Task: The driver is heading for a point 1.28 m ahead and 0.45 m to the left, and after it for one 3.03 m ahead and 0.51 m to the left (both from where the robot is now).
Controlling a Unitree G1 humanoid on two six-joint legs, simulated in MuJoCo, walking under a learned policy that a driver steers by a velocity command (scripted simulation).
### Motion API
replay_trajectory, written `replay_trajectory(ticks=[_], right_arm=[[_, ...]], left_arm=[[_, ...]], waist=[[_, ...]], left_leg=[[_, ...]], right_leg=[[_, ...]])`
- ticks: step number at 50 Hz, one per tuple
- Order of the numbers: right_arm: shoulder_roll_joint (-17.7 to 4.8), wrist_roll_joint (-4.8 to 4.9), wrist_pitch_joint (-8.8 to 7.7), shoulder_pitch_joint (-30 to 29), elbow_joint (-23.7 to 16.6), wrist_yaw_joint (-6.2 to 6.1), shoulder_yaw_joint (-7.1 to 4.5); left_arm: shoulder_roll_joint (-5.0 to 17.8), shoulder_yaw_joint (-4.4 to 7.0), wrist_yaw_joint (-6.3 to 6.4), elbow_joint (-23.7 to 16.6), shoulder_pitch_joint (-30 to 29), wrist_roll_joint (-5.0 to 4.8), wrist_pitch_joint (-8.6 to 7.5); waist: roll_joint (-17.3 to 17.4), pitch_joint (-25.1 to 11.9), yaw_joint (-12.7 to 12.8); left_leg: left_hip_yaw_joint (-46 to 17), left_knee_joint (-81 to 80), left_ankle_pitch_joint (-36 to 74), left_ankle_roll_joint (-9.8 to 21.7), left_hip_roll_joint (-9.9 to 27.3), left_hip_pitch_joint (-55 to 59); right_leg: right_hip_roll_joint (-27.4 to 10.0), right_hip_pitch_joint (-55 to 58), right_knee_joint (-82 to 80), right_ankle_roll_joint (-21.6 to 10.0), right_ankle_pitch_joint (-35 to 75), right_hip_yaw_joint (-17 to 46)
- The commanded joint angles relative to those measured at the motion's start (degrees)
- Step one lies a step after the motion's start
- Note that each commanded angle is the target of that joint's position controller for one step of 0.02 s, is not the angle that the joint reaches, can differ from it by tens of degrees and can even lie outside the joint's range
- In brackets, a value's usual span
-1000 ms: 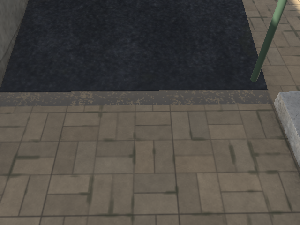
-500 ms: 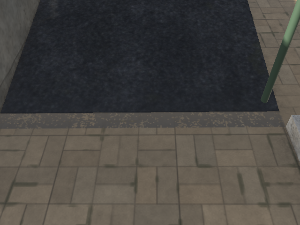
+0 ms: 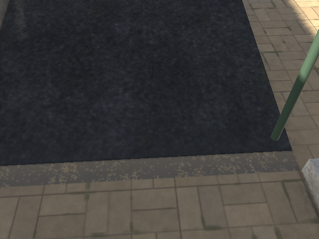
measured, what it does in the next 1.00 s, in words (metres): walks ahead, turning left: right foot, then left foot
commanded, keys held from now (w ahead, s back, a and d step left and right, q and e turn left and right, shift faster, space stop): w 0.30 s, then w+q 0.70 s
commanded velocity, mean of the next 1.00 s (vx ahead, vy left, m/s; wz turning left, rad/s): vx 0.50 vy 0.00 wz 0.28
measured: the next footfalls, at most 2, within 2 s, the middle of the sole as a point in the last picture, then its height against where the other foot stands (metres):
right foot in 0.30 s outside the picture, level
left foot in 0.88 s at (138, 219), level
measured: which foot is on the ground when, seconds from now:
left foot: down 0.00-0.32, up 0.34-0.86, down 0.88-1.00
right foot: up 0.00-0.28, down 0.30-0.88, up 0.90-1.00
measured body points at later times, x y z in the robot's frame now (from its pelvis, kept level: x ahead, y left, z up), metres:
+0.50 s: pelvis +0.28 -0.08 +0.00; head +0.29 -0.10 +0.45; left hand +0.32 +0.18 -0.12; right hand +0.36 -0.35 -0.14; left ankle +0.28 +0.08 -0.65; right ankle +0.30 -0.17 -0.74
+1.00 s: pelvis +0.54 +0.01 -0.01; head +0.57 +0.03 +0.43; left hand +0.54 +0.30 -0.14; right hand +0.74 -0.20 -0.12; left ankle +0.57 +0.09 -0.74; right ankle +0.48 -0.17 -0.64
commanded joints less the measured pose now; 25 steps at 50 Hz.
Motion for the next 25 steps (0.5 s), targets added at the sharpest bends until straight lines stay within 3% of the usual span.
replay_trajectory(ticks=[1, 5, 10, 12, 13, 14, 15, 16, 17, 18, 19, 20, 22, 23, 25], right_arm=[[-7.6, 0.09, -1.03, -2.4, -3.2, -1.12, -1.2], [-9.2, 1.02, -0.26, 2.3, -2.2, -1.98, -1.48], [-9.8, 1.53, 0.96, 6.5, -0.3, -2.12, -1.83], [-10.5, 1.56, 1.58, 5.9, -0.2, -2.25, -2.17], [-10.8, 1.51, 1.89, 4.6, -0.5, -2.28, -2.25], [-9.9, 1.19, 2.21, 3.8, -0.8, -2.25, -1.87], [-7.6, 0.29, 2.14, 3.2, -2.2, -2.23, -0.81], [-0.4, 0.52, 0.87, 9.7, -2.7, -1.69, 1.33], [-4.0, 1.74, -0.53, 8.6, -1.7, -1.52, 0.56], [-8.8, 3.31, -1.18, 3.7, -3.4, -1.45, -0.83], [-9.1, 3.38, -1.04, 0.5, -4.2, -1.82, -1.03], [-8.1, 2.6, -0.46, -1.1, -4.4, -2.24, -1.3], [-6.0, 2.23, 1.45, 1.2, -3.7, -2.37, -1.73], [-4.7, 2.34, 2.14, 2.1, -3.4, -2.32, -1.7], [-4.2, 2.27, 2.9, 0.6, -4.3, -2.38, -1.97]], left_arm=[[2.6, 0.76, 0.38, -2.4, 2.0, 0.72, 0.19], [1.6, 0.35, -0.35, -4.8, -7.4, 0.16, -0.47], [2.6, 0.18, -2.1, -7.7, -14.3, -0.59, -1.0], [3.9, 0.61, -2.66, -7.9, -12.7, -0.59, -1.52], [5.0, 1.22, -2.72, -7.2, -9.3, -0.53, -1.74], [7.2, 2.55, -2.52, -4.8, -1.3, -0.44, -1.88], [11.7, 4.1, -2.05, -2.0, 10.6, 0.03, -1.98], [17.4, 5.56, -2.07, -0.5, 17.1, 0.69, -1.44], [11.8, 4.04, -2.1, -0.7, 17.3, 0.77, -1.5], [8.7, 2.99, -2.0, -1.6, 12.0, 0.64, -1.72], [6.7, 2.21, -2.02, -2.9, 6.4, 0.64, -1.75], [4.9, 1.7, -2.31, -3.1, 2.8, 0.68, -1.9], [3.0, 1.29, -2.51, -2.3, 0.9, 1.23, -2.36], [3.4, 1.46, -2.43, -1.5, 1.6, 1.42, -2.54], [4.8, 1.96, -1.95, -0.3, 3.0, 1.76, -2.7]], waist=[[4.3, 3.1, 2.7], [4.4, 3.1, -0.7], [5.2, 4.6, -2.7], [6.1, 3.7, -1.1], [6.6, 1.9, 1.2], [6.0, -2.8, 5.1], [1.9, -11.5, 9.5], [-13.0, -19.2, 8.0], [-11.4, -21.0, 8.9], [-7.8, -12.7, 7.9], [-3.6, -8.5, 5.8], [-1.2, -4.6, 4.2], [-3.1, -2.1, 1.5], [-2.8, -1.3, 0.9], [-1.7, 0.2, 0.6]], left_leg=[[-11.8, -11.7, 4.1, 9.8, 16.0, -6.2], [-9.1, -10.7, 4.9, 7.2, 15.1, -1.2], [-10.3, -6.5, 3.4, 6.4, 18.9, 8.3], [-11.1, -3.2, 6.7, 5.5, 20.2, 10.7], [-10.4, 0.8, 13.9, 4.6, 19.6, 10.7], [-7.9, 10.2, 23.0, 3.3, 16.6, 9.4], [-4.4, 27.0, 18.6, 1.1, 13.0, 0.1], [-1.2, 49.5, -6.6, -3.2, 2.8, -25.0], [-11.2, 58.8, -23.5, -2.3, 2.9, -31.9], [-12.6, 61.2, -19.8, -0.9, 5.8, -35.7], [-11.1, 59.1, -14.4, -0.7, 9.0, -33.6], [-10.6, 55.3, -10.5, -1.1, 10.8, -31.7], [-10.7, 51.3, -6.3, -1.5, 12.5, -25.9], [-10.5, 51.1, -5.2, -1.7, 12.4, -25.6], [-11.3, 49.3, -1.5, -2.1, 12.2, -28.6]], right_leg=[[-2.4, -1.0, -8.2, 1.5, 9.3, 0.1], [0.3, 1.0, -24.9, 2.0, 17.6, -2.2], [1.9, 0.7, -33.4, 0.8, 12.3, -2.4], [2.9, 4.3, -35.7, -0.8, 7.6, -3.0], [4.4, 9.7, -37.0, -1.8, 6.1, -4.4], [6.3, 20.1, -38.1, -3.3, 5.8, -5.7], [-0.7, 37.5, -36.7, -7.0, 7.0, 2.1], [-14.6, 59.9, -41.4, -15.6, -2.3, 27.5], [-16.6, 60.0, -47.5, -15.6, -5.8, 38.0], [-15.3, 52.5, -48.0, -12.5, -4.1, 29.0], [-13.1, 44.4, -49.3, -10.7, 0.4, 20.5], [-10.7, 37.7, -52.0, -9.6, 3.2, 14.7], [-7.4, 30.8, -55.4, -7.8, 7.3, 6.8], [-6.8, 29.5, -56.1, -7.9, 10.8, 4.0], [-6.7, 29.5, -57.0, -8.1, 16.4, -0.3]])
